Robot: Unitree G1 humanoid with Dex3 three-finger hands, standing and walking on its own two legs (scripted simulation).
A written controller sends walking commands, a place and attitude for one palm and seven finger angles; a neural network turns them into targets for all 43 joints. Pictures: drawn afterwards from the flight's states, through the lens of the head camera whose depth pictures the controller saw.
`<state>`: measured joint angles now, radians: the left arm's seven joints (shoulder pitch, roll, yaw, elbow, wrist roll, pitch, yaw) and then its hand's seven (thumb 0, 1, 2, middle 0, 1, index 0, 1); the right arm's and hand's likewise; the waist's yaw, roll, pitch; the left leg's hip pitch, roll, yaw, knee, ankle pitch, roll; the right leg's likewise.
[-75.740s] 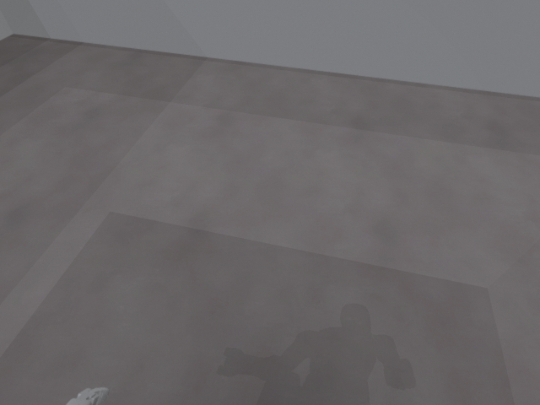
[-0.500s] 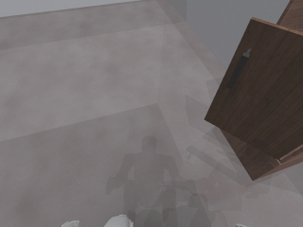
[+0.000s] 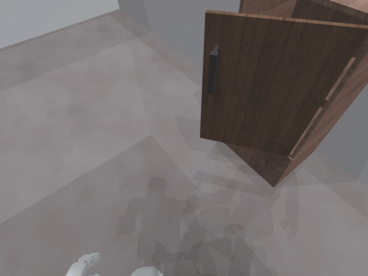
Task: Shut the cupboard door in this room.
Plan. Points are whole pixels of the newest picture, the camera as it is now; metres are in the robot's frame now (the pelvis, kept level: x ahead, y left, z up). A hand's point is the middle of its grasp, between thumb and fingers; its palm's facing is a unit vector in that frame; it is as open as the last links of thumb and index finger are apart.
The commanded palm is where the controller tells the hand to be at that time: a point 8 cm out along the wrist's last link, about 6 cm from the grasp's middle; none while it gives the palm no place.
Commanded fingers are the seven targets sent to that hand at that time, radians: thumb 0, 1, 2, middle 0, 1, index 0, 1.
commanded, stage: turn to face it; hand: left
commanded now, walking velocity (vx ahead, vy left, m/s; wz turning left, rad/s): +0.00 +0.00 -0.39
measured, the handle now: (213, 70) +0.72 -0.07 +0.01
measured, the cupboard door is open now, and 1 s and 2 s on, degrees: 36 36 36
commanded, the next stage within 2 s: take the last steps up to it in 0.34 s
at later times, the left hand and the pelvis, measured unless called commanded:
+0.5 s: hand out of the picture +0.13 +0.21 -0.15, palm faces -0.17 -0.97 -0.19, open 7.4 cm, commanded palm none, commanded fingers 0.00 0.90 0.90 -0.20 -0.30 -0.20 -0.30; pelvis +0.02 +0.03 +0.02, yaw -11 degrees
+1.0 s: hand out of the picture +0.13 +0.16 -0.19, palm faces -0.24 -0.96 -0.12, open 7.4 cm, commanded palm none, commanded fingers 0.00 0.90 0.90 -0.20 -0.30 -0.20 -0.30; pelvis +0.12 -0.01 +0.00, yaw -16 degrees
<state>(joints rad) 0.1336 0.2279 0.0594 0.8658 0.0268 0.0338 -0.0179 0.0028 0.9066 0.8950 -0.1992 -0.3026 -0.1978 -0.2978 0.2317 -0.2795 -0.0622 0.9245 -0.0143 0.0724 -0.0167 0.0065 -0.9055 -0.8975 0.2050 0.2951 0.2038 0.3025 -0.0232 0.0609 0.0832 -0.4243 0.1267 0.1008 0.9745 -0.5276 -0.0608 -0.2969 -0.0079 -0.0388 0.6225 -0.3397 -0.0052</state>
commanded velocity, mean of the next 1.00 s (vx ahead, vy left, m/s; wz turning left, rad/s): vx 0.15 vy -0.05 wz -0.19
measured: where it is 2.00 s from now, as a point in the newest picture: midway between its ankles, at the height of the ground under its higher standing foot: (212, 272)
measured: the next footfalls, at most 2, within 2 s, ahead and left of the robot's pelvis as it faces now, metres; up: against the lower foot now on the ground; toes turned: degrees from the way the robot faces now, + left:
left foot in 0.24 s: +0.09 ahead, +0.13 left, +0.00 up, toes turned -2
right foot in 0.62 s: +0.00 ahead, -0.11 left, +0.00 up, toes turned -15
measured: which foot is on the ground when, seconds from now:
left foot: up 0.00-0.22, down 0.24-0.62, up 0.64-0.94, down 0.96-1.00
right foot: down 0.00-0.26, up 0.28-0.60, down 0.62-0.96, up 0.98-1.00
